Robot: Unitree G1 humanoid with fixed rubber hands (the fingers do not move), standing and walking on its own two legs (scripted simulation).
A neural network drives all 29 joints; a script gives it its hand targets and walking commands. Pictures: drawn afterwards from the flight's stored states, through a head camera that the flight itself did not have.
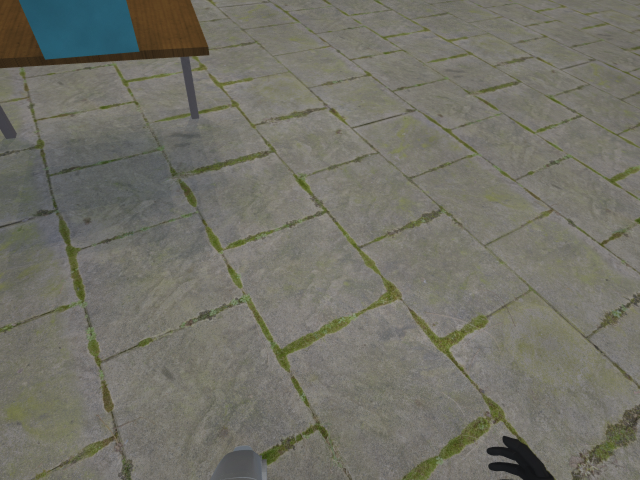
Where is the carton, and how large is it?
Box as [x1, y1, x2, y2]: [19, 0, 138, 59]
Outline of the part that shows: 19,0 45,59 138,51 125,0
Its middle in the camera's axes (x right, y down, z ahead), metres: -0.72 -0.75 +1.13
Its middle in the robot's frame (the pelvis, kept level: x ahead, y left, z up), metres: +1.37 +0.75 +0.06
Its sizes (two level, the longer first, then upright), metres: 0.270 0.259 0.294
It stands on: a table, 0.64 m high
